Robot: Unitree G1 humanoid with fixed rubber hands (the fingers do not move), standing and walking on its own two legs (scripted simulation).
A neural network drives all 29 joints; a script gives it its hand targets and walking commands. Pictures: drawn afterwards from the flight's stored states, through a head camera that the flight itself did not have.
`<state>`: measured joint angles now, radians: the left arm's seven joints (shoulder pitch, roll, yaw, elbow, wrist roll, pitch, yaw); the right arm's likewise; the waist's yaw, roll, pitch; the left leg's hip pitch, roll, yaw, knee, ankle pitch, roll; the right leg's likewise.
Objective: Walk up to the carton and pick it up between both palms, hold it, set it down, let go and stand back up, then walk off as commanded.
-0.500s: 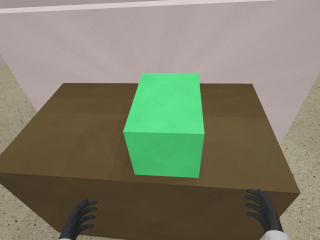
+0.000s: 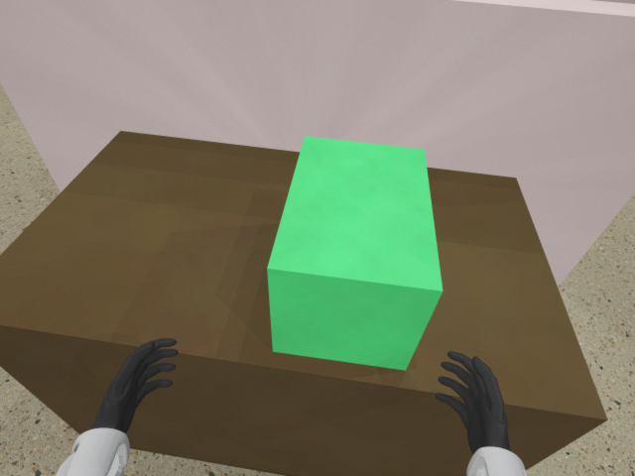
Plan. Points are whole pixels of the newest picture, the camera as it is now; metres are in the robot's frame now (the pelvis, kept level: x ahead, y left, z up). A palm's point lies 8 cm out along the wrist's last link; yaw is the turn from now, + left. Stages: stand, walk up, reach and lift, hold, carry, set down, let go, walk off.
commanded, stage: reach and lift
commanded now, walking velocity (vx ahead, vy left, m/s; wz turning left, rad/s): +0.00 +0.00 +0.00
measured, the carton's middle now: (351, 246) +0.49 -0.04 -0.01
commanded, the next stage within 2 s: none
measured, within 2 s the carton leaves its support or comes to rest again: neither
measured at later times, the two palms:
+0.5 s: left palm (146, 369) +0.25 +0.23 +0.02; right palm (493, 396) +0.21 -0.18 +0.03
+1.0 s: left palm (175, 289) +0.34 +0.21 +0.06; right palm (477, 306) +0.31 -0.18 +0.07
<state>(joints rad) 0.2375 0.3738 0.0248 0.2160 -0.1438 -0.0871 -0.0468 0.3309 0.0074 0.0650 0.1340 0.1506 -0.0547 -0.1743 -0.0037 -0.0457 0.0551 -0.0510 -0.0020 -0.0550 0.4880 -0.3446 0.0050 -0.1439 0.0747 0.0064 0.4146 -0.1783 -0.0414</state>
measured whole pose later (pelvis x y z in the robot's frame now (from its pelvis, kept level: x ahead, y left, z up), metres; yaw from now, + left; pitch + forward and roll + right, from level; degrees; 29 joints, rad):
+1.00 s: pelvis +0.01 +0.01 +0.00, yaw +0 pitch -4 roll -2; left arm -0.30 0.29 0.00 0.30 -0.17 0.33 -0.04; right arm -0.14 -0.13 -0.03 0.15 0.16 0.22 -0.16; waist 0.00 -0.01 0.10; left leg -0.05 0.00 -0.06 0.46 -0.34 0.02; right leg -0.14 0.07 0.01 0.38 -0.17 -0.03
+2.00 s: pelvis +0.04 +0.00 +0.00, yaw +0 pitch +8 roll -2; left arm -0.90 0.32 0.00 0.98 -0.17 0.14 0.00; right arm -0.76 -0.16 -0.11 0.89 0.17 0.11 -0.16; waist -0.03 0.01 -0.05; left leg -0.26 0.00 -0.05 0.46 -0.33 0.01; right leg -0.34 0.07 0.01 0.36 -0.17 -0.03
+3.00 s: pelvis +0.01 +0.02 -0.01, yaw +0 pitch +23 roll -2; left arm -0.89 0.13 0.19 1.33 0.04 -0.28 0.07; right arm -0.80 0.03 -0.47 1.14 -0.20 -0.40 -0.14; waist -0.03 -0.02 -0.13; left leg -0.63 -0.03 -0.05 0.53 -0.29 0.00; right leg -0.68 0.05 0.01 0.39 -0.11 -0.01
